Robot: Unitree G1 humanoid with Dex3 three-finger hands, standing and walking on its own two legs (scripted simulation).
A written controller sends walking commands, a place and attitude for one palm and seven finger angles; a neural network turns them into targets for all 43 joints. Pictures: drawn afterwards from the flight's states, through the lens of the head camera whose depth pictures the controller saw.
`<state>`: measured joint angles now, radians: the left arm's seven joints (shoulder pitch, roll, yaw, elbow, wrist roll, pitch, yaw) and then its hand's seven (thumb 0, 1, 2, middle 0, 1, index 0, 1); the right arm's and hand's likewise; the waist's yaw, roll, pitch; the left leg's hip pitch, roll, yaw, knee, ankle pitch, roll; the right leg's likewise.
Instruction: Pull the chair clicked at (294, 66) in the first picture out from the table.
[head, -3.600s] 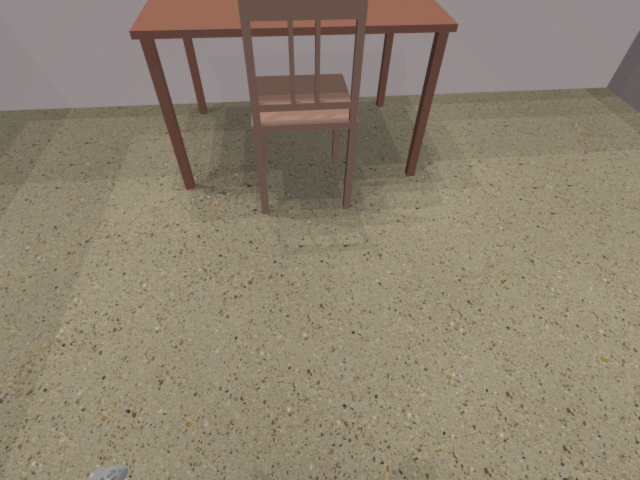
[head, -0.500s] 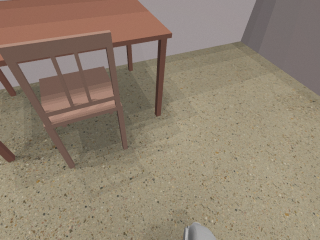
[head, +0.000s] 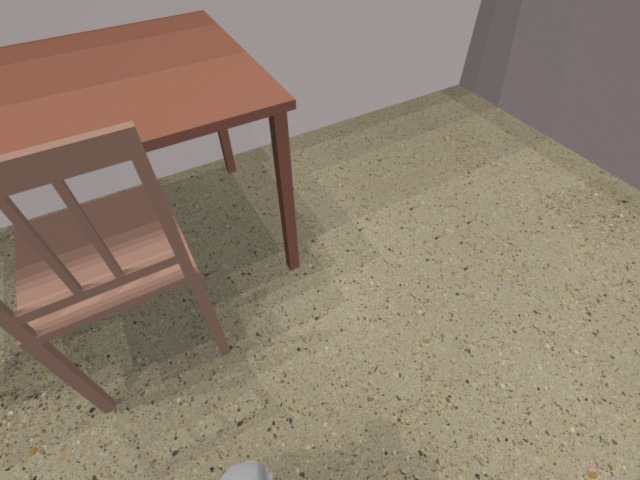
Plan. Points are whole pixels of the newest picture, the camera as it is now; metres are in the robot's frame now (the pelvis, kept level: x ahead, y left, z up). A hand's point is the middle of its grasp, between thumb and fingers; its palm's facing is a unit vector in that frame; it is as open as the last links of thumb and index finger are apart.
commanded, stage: turn to face it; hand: left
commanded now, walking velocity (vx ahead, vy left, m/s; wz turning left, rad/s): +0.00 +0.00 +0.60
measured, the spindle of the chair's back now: (43, 249) +0.54 +0.55 -0.09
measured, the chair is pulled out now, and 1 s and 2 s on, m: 0.00 0.00 0.00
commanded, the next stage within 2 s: take the last steps up to it in 0.80 s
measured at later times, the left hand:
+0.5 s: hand out of the picture +0.05 +0.27 -0.17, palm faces +0.33 -0.92 -0.24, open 7.4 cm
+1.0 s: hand out of the picture +0.03 +0.18 -0.14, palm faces +0.48 -0.84 -0.26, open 7.4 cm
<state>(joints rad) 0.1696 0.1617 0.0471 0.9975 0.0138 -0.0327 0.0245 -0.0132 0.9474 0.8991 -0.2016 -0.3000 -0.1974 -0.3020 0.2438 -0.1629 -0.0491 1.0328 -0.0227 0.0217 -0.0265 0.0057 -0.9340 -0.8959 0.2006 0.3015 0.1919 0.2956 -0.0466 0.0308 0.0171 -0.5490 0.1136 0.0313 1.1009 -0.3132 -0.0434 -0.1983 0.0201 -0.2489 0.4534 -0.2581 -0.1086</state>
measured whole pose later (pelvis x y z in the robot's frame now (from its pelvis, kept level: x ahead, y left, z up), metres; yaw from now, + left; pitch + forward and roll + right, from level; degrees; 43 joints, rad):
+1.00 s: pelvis +0.06 -0.02 +0.01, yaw +28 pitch -1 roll +2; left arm 0.25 0.15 0.03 0.94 0.02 0.00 0.02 0.00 0.91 0.90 -0.20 -0.30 -0.20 -0.30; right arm 0.23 -0.24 -0.08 1.00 -0.03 0.08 0.01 0.01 -0.91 -0.90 0.20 0.30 0.19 0.30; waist -0.01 0.04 0.04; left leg -0.43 0.02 -0.02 1.08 -0.38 -0.05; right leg -0.17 -0.07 -0.16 0.46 -0.26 -0.04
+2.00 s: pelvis +0.22 +0.15 +0.00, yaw +30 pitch -1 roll +0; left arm 0.19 0.15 0.04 1.04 0.01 -0.03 0.03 -0.01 0.94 0.90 -0.20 -0.30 -0.20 -0.30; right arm 0.30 -0.14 -0.03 1.09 -0.02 -0.01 -0.03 0.01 -0.91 -0.90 0.20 0.30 0.19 0.30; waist -0.04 0.04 0.05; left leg -0.42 0.06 0.02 1.02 -0.40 0.00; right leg -0.25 0.04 -0.12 0.45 -0.19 -0.09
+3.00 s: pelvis +0.21 +0.17 +0.00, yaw +28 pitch -1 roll +1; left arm 0.29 0.12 0.02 1.13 0.01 0.01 0.03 0.00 0.91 0.90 -0.20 -0.30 -0.20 -0.30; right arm 0.31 -0.15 -0.01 1.15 -0.02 0.02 -0.03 0.00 -0.92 -0.90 0.20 0.30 0.19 0.30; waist 0.00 -0.02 0.06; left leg -0.24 0.02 0.03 0.48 -0.21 -0.01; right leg -0.07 -0.02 -0.04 0.46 -0.36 0.00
